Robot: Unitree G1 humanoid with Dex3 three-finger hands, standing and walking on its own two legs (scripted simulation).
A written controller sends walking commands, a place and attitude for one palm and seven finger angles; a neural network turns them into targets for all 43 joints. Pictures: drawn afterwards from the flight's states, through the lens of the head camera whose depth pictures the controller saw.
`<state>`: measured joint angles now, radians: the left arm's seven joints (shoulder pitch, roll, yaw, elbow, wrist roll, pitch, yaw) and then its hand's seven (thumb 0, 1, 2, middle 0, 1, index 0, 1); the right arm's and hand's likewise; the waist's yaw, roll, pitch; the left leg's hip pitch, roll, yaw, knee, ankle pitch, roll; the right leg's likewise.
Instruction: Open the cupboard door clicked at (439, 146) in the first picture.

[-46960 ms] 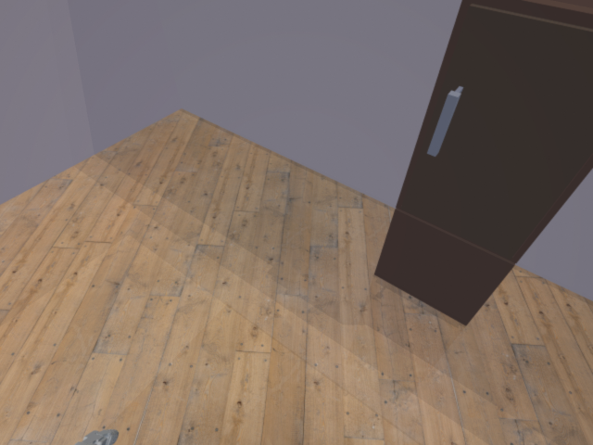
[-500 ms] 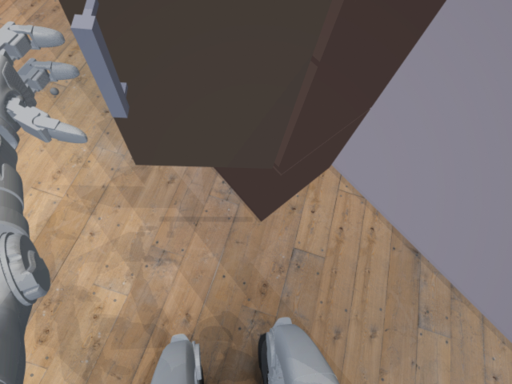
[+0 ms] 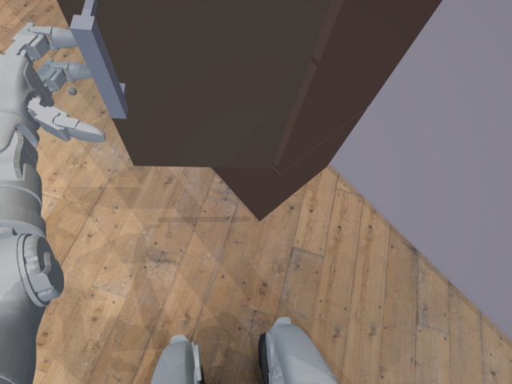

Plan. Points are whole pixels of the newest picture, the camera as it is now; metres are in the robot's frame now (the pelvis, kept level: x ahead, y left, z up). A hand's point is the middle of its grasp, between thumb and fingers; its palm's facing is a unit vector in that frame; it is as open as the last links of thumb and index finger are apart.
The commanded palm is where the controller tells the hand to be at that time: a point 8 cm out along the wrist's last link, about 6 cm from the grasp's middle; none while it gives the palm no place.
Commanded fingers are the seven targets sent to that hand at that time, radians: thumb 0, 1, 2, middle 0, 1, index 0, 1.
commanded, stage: slide the fingers in behind the handle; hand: left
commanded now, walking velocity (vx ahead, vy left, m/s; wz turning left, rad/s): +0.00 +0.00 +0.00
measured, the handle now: (106, 64) +0.57 +0.17 +0.08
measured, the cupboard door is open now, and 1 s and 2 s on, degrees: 51 51 51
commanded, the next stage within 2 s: close the thumb around the handle in 1.18 s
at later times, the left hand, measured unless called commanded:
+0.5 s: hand (105, 94) +0.52 +0.17 +0.08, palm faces -0.08 -1.00 -0.02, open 14.0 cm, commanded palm +0.50 +0.21 +0.08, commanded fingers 0.00 -0.50 0.30 -0.30 -1.20 -0.30 -1.20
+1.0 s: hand (117, 96) +0.51 +0.15 +0.08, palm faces -0.06 -1.00 -0.03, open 14.1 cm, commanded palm +0.49 +0.19 +0.08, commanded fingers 0.00 -0.50 0.30 -0.30 -1.20 -0.30 -1.20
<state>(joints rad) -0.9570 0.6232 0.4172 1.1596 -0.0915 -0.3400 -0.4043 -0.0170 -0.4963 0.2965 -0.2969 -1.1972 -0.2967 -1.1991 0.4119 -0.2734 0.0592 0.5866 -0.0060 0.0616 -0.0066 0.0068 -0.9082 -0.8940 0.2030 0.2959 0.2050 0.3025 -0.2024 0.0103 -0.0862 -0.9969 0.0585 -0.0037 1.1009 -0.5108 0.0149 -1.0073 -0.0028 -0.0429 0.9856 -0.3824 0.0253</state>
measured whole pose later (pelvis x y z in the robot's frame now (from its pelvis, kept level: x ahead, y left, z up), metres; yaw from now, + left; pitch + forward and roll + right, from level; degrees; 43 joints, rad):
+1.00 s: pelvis +0.00 -0.02 +0.00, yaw +1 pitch +22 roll -2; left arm -0.94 0.48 0.34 1.16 -0.09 -0.38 -0.26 -0.02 -0.50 0.30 -0.29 -1.20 -0.28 -1.20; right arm 0.39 -0.27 0.04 0.61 -0.01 0.04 0.00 0.01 -0.91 -0.89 0.20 0.30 0.20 0.30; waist -0.18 0.02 -0.09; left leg -0.96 0.05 -0.01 1.08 -0.50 -0.01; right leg -0.99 -0.01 -0.04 1.01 -0.39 0.00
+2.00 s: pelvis +0.01 -0.01 +0.00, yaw +1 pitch +23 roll -2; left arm -0.96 0.46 0.33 1.15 -0.08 -0.38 -0.24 0.00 0.74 0.83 -0.38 -1.34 -0.37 -1.34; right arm 0.39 -0.27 0.03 0.61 -0.02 0.05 0.01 0.01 -0.91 -0.89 0.20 0.30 0.20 0.30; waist -0.18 0.03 -0.10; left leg -0.97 0.04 -0.01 1.08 -0.51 0.00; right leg -1.00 -0.01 -0.04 1.01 -0.41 0.01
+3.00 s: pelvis +0.03 -0.04 +0.03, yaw +2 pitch +11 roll +1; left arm 0.21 -0.08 -0.24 0.04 0.09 -0.22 0.44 0.04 0.63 0.67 -0.32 -1.25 -0.32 -1.31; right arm 0.19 -0.14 0.03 0.47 -0.05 0.04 0.05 0.01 -0.91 -0.89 0.20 0.30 0.20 0.30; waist -0.02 0.02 -0.15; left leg -0.59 0.05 0.00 0.90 -0.50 -0.04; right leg -0.66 -0.01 -0.04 0.92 -0.45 -0.02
